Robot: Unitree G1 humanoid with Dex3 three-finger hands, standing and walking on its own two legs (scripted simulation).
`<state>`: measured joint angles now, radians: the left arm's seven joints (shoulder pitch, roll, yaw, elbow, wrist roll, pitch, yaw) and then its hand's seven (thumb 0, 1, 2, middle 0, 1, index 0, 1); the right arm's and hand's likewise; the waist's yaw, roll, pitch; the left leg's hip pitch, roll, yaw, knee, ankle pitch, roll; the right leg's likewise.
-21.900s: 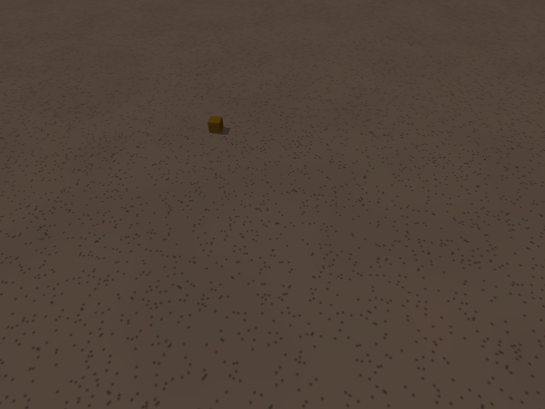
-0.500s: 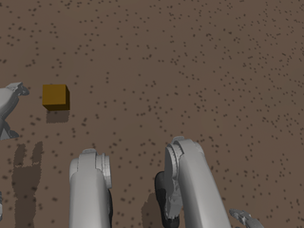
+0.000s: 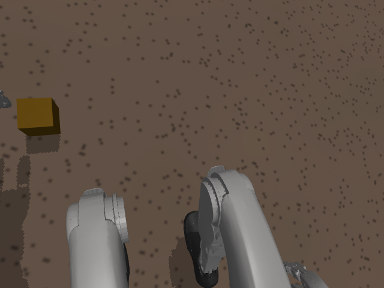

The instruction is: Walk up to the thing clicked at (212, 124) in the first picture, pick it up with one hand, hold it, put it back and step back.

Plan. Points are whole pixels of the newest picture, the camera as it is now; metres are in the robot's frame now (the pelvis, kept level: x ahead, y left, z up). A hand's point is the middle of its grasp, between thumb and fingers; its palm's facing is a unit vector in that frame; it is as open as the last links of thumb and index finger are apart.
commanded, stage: rise first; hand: left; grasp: from above
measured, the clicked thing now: (39, 117) +0.52 +0.29 -0.31
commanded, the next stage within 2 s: approach in 1.94 s
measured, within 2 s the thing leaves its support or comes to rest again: neither
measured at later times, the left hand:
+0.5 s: hand out of the picture +0.46 +0.33 -0.18, palm faces -0.48 -0.06 -0.88, open 12.9 cm
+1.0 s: hand (0, 125) +0.47 +0.32 -0.19, palm faces -0.47 -0.04 -0.88, open 13.0 cm
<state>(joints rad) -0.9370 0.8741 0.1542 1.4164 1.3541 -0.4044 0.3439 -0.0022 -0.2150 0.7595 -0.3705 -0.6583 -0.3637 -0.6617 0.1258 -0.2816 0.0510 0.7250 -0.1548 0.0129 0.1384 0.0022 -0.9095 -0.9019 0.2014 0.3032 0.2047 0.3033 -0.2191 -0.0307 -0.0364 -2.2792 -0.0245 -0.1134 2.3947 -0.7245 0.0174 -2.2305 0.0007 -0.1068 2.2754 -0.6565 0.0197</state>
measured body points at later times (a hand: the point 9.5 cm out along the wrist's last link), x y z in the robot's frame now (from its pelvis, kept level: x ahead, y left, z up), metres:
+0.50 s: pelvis +0.00 +0.00 -0.01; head +0.26 +0.09 +0.35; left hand +0.48 +0.33 -0.13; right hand +0.06 -0.28 -0.10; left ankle +0.07 +0.11 -0.31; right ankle +0.11 -0.12 -0.31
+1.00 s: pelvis +0.00 +0.01 -0.01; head +0.25 +0.10 +0.35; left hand +0.49 +0.32 -0.14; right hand +0.04 -0.27 -0.10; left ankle +0.07 +0.11 -0.31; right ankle +0.11 -0.12 -0.31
